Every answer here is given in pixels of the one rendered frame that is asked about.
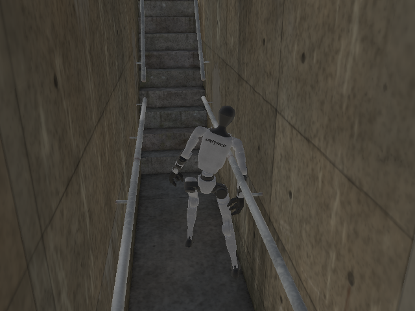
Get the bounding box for stairs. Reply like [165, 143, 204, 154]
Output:
[138, 0, 207, 174]

